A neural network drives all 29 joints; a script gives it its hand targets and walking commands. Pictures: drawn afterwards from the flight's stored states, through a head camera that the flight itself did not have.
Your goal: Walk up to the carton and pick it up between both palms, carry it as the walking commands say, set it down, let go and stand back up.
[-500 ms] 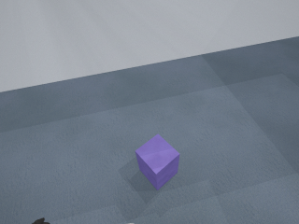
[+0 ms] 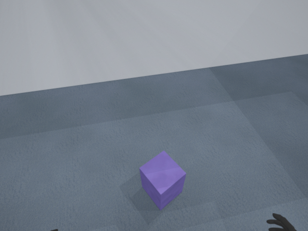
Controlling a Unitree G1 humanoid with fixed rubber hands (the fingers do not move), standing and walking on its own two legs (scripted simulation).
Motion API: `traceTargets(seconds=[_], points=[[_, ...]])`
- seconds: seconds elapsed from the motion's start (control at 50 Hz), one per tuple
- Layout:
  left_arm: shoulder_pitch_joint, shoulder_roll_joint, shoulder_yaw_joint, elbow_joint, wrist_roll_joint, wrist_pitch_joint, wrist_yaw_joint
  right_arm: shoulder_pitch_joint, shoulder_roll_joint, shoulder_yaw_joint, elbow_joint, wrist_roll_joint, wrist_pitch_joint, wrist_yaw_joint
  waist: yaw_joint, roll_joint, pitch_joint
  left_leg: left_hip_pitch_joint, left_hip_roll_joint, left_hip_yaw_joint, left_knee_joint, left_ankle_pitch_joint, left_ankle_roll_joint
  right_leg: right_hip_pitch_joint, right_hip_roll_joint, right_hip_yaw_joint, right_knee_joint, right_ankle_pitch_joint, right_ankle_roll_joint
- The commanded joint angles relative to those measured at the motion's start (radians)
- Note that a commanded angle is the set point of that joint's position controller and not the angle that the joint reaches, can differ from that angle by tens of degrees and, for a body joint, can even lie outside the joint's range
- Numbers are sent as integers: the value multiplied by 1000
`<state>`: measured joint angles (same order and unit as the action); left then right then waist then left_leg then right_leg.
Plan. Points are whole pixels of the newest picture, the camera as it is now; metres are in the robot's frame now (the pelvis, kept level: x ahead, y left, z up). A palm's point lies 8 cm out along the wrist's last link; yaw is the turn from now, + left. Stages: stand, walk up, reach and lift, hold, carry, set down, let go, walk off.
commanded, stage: walk up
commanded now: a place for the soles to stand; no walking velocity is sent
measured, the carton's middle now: (162, 180) +0.55 +0.01 -0.64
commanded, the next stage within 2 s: none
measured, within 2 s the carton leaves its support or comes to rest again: neither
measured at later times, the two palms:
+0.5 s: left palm out of the picture +0.15 +0.29 -0.08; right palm out of the picture +0.06 -0.46 -0.04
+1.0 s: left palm out of the picture +0.04 +0.15 -0.12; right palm out of the picture +0.36 -0.51 -0.05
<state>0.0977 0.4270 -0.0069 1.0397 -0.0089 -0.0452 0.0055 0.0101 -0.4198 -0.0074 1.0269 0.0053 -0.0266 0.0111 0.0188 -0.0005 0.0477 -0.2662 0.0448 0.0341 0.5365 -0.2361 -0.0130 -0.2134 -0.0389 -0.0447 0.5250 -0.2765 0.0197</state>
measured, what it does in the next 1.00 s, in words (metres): steps to the right, turning left: right foot, then left foot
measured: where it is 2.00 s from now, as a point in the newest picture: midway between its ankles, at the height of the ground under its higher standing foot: outside the picture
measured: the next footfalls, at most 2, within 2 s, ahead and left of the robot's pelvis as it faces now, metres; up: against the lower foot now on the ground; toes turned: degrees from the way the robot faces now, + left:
right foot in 0.56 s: +0.14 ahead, -0.23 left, +0.00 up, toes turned +10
left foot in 0.82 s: +0.15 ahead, -0.03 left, +0.00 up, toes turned +26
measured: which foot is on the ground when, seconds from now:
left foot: down 0.00-0.56, up 0.58-0.80, down 0.82-1.00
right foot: down 0.00-0.24, up 0.26-0.54, down 0.56-0.82, up 0.84-1.00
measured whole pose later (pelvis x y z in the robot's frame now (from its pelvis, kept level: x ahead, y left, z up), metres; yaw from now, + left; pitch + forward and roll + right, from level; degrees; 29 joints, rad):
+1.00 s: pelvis +0.13 -0.20 -0.03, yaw +26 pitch -1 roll +1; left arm 0.30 0.51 0.13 0.65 0.06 0.09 -0.10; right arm 0.36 -0.56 -0.09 0.75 -0.04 -0.11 -0.12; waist 0.03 -0.10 0.07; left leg -0.45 0.02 -0.02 0.79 -0.33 0.01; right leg -0.55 -0.10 0.03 1.10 -0.45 0.00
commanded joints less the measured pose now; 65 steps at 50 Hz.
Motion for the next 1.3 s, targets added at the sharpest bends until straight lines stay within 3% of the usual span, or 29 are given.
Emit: traceTargets(seconds=[0.0,0.2,0.22,0.26,0.3,0.36,0.44,0.5,0.52,0.54,0.56,0.58,0.62,0.66,0.72,0.76,0.78,0.8,0.82,0.84,0.86,0.94,1.02,1.06,1.08,1.1,1.12,1.16,1.28], points=[[-44,172,28,7,0,-6,2,-47,-171,-28,8,1,-5,-3,-12,20,-88,109,98,-110,-142,181,50,9,-98,101,-157,190,-49],[-99,164,29,64,6,2,-2,-79,-164,-20,81,-6,-4,0,-13,5,-87,142,104,-97,-249,156,31,80,-104,88,-258,172,-34],[-143,287,137,-113,73,44,-51,208,-332,-97,50,-6,-24,-35,-87,-97,-80,152,161,-301,-263,-140,132,-30,-17,-26,24,-170,-55],[-175,203,127,-216,78,88,-87,284,-400,-147,14,-14,-54,-73,-99,29,-38,336,337,-624,-340,-321,256,-474,-32,145,403,-196,-35],[-127,205,141,-263,78,101,-108,229,-362,-149,-59,-14,-70,-92,-42,31,-16,246,302,-512,-302,-258,240,-498,-78,180,480,-126,-26],[-91,200,167,-318,84,117,-137,239,-349,-146,-126,-32,-77,-92,-28,97,-42,47,199,-378,-270,-198,199,-333,-51,134,451,-114,-6],[-82,216,196,-387,82,136,-150,287,-402,-159,-179,-56,-79,-104,-19,172,-24,-119,182,-400,-224,-299,199,-232,-28,103,392,-205,-18],[35,226,214,-388,73,129,-141,259,-416,-155,-217,-66,-68,-109,37,210,-33,-266,147,-361,-144,-307,169,-40,1,42,236,-236,-56],[160,244,229,-358,76,120,-133,241,-386,-141,-232,-73,-61,-110,104,110,-56,-431,81,-280,7,-363,133,180,28,28,107,-204,-71],[307,304,245,-330,88,112,-117,277,-291,-108,-246,-75,-55,-117,167,-181,-52,-607,-53,-140,315,-456,86,304,-55,184,-101,-372,-98],[226,396,252,-396,91,105,-107,268,-224,-86,-283,-51,-54,-134,149,-365,-22,-728,-138,-35,560,-415,25,137,-380,636,-362,-718,-188],[109,353,233,-428,79,99,-107,230,-300,-101,-251,-33,-54,-146,95,-203,44,-627,-41,-113,633,-303,24,-13,-367,602,-408,-701,-179],[20,309,223,-432,78,93,-105,367,-356,-122,-183,-19,-58,-119,-4,-137,52,-430,15,-76,590,-221,4,-115,-277,383,-313,-574,-200],[34,264,210,-443,79,96,-102,432,-342,-117,-156,-29,-55,-102,-7,-161,61,-320,9,7,466,-210,-5,-126,-206,206,-239,-360,-217],[77,237,193,-460,87,99,-106,416,-287,-109,-199,-18,-60,-93,11,-173,80,-205,0,32,263,-172,24,-131,-221,137,-205,-228,-244],[68,210,181,-478,83,108,-106,505,-288,-121,-192,-20,-76,-103,-40,-101,33,36,-9,22,72,-42,56,-216,-185,46,-43,-203,-213],[93,175,167,-487,77,106,-104,571,-325,-141,-189,-31,-85,-114,-77,-16,-20,212,9,-28,0,-28,72,-303,-151,-18,139,-163,-175],[123,127,155,-508,71,99,-99,623,-396,-164,-208,-46,-91,-132,-102,134,-74,320,141,-309,-119,-199,135,-416,-77,-64,387,-178,-116],[181,161,158,-527,67,114,-100,578,-479,-182,-267,-40,-97,-144,-71,158,-118,340,421,-836,-202,-402,307,-628,-24,61,598,-329,-22],[158,262,177,-510,68,128,-96,515,-453,-181,-289,-11,-93,-150,-59,-25,-123,237,441,-833,-198,-442,333,-578,-84,183,698,-277,1],[154,280,186,-500,63,127,-95,473,-424,-167,-293,-10,-92,-151,-34,-53,-74,141,389,-714,-169,-385,305,-565,-101,182,710,-233,-6],[231,226,183,-452,76,119,-108,427,-382,-145,-299,-45,-92,-136,-10,93,-8,-131,199,-363,-38,-160,230,-417,-100,117,609,-166,-21],[237,193,178,-421,45,116,-91,330,-386,-140,-327,-49,-75,-107,11,215,-9,-304,125,-283,20,-163,209,-239,-25,17,463,-176,-31],[299,210,189,-378,43,97,-70,264,-356,-125,-340,-50,-53,-93,59,174,-35,-401,71,-220,140,-177,162,-60,22,-41,304,-133,-40],[318,238,192,-373,52,85,-60,273,-294,-106,-337,-47,-42,-91,75,20,-16,-413,-3,-150,325,-198,129,-77,-17,61,142,-232,-57],[266,338,201,-401,54,69,-52,264,-219,-89,-355,-27,-39,-97,66,-275,8,-506,-158,-64,586,-323,67,-165,-292,539,-153,-434,-158],[162,383,197,-421,37,62,-47,270,-271,-101,-333,-19,-38,-112,35,-249,3,-487,-105,-127,733,-356,45,-210,-384,711,-238,-414,-248],[106,350,188,-380,34,50,-32,313,-302,-106,-274,-14,-45,-93,3,-133,61,-442,-44,-126,709,-303,29,-223,-339,540,-112,-319,-270],[136,316,159,-325,32,26,-10,295,-221,-101,-273,-25,-23,-31,3,-198,-12,-236,-71,0,346,-262,59,-119,-300,283,63,104,-224]])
